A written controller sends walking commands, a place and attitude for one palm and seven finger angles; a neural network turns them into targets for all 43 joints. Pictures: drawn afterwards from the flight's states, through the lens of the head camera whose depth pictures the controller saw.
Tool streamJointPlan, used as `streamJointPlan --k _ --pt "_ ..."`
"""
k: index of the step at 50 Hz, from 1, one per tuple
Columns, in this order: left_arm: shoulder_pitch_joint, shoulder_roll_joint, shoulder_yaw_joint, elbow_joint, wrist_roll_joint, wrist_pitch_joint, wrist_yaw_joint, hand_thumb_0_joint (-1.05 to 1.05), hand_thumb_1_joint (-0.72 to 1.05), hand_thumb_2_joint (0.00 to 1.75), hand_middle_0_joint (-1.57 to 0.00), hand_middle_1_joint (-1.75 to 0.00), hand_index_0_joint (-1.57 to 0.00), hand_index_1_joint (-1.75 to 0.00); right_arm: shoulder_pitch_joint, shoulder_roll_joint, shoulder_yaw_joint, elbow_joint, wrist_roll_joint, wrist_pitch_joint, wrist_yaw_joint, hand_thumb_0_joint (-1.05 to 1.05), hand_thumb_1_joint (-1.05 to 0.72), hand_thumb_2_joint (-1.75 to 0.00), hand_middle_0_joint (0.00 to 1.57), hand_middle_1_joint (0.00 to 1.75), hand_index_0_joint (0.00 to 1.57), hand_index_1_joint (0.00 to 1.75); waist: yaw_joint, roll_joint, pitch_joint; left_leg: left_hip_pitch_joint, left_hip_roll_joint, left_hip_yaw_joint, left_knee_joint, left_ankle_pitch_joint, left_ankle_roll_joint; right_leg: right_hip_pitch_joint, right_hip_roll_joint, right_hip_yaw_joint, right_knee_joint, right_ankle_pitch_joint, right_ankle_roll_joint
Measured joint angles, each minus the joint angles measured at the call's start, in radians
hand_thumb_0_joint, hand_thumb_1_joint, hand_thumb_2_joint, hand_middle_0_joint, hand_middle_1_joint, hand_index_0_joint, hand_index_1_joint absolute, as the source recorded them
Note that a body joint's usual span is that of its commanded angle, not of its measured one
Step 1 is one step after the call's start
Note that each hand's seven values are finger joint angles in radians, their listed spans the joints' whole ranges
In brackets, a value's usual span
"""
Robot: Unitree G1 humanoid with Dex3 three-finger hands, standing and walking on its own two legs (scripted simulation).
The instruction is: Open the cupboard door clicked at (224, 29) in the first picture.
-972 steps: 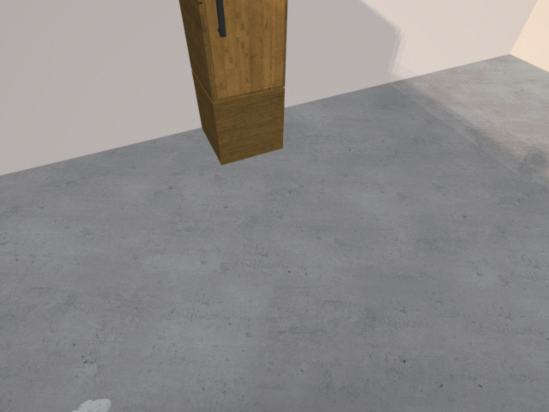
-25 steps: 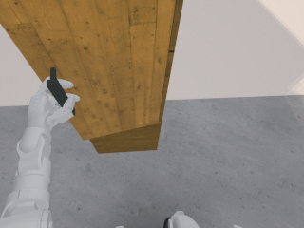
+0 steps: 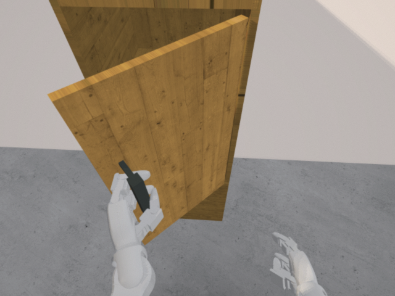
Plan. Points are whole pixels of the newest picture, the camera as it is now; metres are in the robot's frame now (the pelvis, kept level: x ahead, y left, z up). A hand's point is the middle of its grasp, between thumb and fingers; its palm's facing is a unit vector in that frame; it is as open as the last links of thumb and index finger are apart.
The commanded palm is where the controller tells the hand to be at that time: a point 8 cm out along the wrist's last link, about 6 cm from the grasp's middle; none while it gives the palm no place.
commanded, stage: pull the door open along its arc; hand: left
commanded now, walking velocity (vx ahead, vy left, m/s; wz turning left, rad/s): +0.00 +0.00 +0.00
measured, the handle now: (136, 189) +0.31 +0.14 +0.05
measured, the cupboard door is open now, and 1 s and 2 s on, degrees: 43 47 46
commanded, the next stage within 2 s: open thumb and fingers to let go in 0.08 s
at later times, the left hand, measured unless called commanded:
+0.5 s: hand (165, 216) +0.25 +0.08 +0.06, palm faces +0.39 -0.92 -0.03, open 8.6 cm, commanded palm +0.20 +0.12 +0.05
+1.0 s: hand (160, 222) +0.24 +0.08 +0.06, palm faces +0.37 -0.93 +0.00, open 15.3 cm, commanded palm +0.20 +0.13 +0.05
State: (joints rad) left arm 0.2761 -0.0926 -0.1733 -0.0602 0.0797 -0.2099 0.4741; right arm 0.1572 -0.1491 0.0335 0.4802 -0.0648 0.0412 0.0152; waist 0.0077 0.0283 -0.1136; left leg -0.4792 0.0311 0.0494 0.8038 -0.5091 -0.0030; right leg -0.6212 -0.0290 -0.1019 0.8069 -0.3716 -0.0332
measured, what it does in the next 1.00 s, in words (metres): shifts its weight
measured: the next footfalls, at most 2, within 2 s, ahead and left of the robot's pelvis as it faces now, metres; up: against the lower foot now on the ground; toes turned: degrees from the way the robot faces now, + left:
none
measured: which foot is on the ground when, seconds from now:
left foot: down 0.00-1.00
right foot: down 0.00-1.00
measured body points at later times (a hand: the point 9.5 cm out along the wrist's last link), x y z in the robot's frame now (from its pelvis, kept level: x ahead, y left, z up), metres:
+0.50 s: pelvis -0.02 -0.03 -0.01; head +0.02 -0.05 +0.44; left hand +0.23 +0.13 +0.06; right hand +0.16 -0.24 -0.11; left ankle -0.07 +0.12 -0.70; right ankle +0.01 -0.10 -0.70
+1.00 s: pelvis -0.05 -0.01 -0.01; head -0.02 -0.02 +0.44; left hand +0.22 +0.13 +0.06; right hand +0.13 -0.21 -0.11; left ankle -0.07 +0.12 -0.70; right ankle +0.01 -0.10 -0.70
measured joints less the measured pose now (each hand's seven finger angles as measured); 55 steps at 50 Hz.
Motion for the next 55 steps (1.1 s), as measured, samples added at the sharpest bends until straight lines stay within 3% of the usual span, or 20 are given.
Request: streamJointPlan --k 10,18,25,36,43,55 --pt "0.061 0.023 -0.057 -0.067 0.020 0.001 0.033 0.03 0.67 0.74 -0.31 -1.29 -0.33 -1.33 0.045 -0.037 -0.022 0.025 -0.010 -0.041 -0.009 0.01 -0.91 -0.90 0.20 0.29 0.20 0.29 -0.011 0.010 0.000 -0.032 0.005 -0.045 0.037 -0.014 -0.025 -0.019 -0.003 -0.041 0.044 -0.036 -0.024" --pt "-0.015 0.007 -0.011 -0.002 0.006 -0.013 0.013 0.02 0.62 0.76 -0.34 -1.30 -0.35 -1.32 0.059 -0.055 -0.038 0.064 -0.008 -0.060 -0.031 0.01 -0.91 -0.90 0.20 0.29 0.20 0.29 0.001 0.011 -0.001 -0.062 -0.001 -0.051 0.056 -0.004 -0.034 -0.052 -0.010 -0.044 0.072 -0.033 -0.034" --pt "-0.062 0.017 0.018 0.050 -0.022 -0.013 -0.006 0.02 0.31 0.64 -0.31 -1.24 -0.32 -1.27 0.062 -0.050 -0.031 0.063 -0.004 -0.080 -0.036 0.01 -0.91 -0.90 0.20 0.29 0.20 0.29 -0.009 0.015 0.004 -0.057 -0.002 -0.045 0.048 0.018 -0.035 -0.049 -0.009 -0.038 0.060 -0.008 -0.038" --pt "-0.126 0.012 0.017 0.120 -0.022 -0.038 0.024 0.00 -0.30 0.38 -0.28 -1.16 -0.29 -1.17 0.055 -0.049 -0.025 0.076 -0.004 -0.103 -0.032 0.01 -0.91 -0.90 0.20 0.29 0.20 0.29 -0.007 0.009 0.009 -0.061 -0.009 -0.032 0.056 0.036 -0.023 -0.051 -0.015 -0.025 0.057 0.021 -0.031" --pt "-0.161 0.010 0.006 0.154 -0.017 -0.044 0.031 0.00 -0.45 0.32 -0.26 -0.97 -0.26 -0.97 0.046 -0.050 -0.019 0.084 -0.006 -0.105 -0.032 0.01 -0.91 -0.90 0.20 0.29 0.20 0.29 -0.001 0.005 0.015 -0.073 -0.019 -0.032 0.067 0.044 -0.012 -0.055 -0.025 -0.024 0.055 0.035 -0.022" --pt "-0.230 0.004 -0.019 0.214 -0.006 -0.049 0.044 -0.01 -0.50 0.30 -0.21 -0.50 -0.20 -0.48 0.029 -0.041 -0.007 0.090 -0.007 -0.098 -0.035 0.01 -0.91 -0.90 0.20 0.29 0.20 0.29 0.003 0.001 0.020 -0.093 -0.030 -0.022 0.083 0.048 0.004 -0.071 -0.035 -0.012 0.059 0.051 -0.007"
